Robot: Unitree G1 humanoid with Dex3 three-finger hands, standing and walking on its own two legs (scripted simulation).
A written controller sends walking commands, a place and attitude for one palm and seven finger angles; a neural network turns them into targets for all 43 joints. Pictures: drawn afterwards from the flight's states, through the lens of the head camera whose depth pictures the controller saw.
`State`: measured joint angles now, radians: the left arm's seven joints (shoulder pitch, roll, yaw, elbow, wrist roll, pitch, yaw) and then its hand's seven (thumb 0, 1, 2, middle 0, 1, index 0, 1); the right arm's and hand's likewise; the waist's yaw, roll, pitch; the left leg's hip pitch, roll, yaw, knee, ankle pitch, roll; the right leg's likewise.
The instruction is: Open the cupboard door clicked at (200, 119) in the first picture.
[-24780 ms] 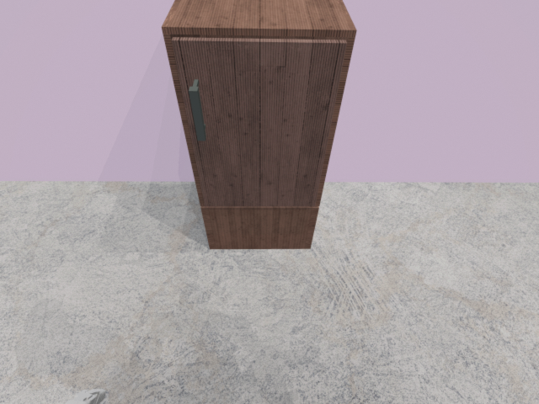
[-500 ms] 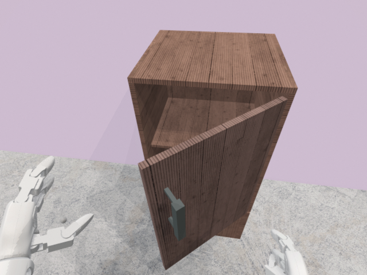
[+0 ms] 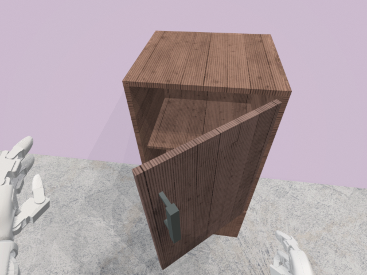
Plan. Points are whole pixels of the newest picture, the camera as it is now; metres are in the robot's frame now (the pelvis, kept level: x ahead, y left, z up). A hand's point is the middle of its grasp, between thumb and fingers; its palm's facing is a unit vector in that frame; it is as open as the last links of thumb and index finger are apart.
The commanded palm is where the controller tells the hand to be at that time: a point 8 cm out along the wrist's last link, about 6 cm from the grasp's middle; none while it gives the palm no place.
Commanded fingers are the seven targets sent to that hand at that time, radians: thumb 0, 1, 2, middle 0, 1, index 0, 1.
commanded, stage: draw the hand back to the body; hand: left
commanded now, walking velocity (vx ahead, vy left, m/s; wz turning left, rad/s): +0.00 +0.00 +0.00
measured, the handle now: (169, 217) +0.26 +0.07 -0.03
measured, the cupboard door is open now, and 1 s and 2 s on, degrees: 41 41 41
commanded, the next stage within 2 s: step back with the hand held close in 0.12 s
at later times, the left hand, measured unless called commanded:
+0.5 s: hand (44, 199) +0.19 +0.26 +0.15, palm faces +0.36 -0.80 -0.48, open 7.4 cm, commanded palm +0.13 +0.30 +0.17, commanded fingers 0.00 0.90 0.90 -0.20 -0.30 -0.20 -0.30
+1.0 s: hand out of the picture +0.10 +0.29 +0.15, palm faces +0.43 -0.77 -0.47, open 7.4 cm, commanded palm +0.04 +0.32 +0.17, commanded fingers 0.00 0.90 0.90 -0.20 -0.30 -0.20 -0.30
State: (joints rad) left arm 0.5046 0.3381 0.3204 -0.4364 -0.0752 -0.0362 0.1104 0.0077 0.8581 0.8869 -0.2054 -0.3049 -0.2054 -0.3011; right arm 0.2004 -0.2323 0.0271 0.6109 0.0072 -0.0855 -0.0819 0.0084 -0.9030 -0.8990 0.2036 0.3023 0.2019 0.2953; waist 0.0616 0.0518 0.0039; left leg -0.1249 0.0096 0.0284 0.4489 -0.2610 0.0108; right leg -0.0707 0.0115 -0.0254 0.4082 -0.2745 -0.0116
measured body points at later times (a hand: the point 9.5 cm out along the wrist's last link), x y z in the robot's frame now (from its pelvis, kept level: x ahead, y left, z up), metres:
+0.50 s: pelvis -0.02 +0.01 +0.00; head -0.01 -0.01 +0.45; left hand +0.16 +0.30 +0.17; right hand +0.16 -0.24 -0.08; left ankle -0.01 +0.11 -0.74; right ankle -0.03 -0.11 -0.74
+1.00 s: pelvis -0.10 +0.02 -0.02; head -0.09 +0.03 +0.43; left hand +0.07 +0.32 +0.18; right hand +0.07 -0.22 -0.09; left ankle -0.01 +0.11 -0.74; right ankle -0.03 -0.11 -0.74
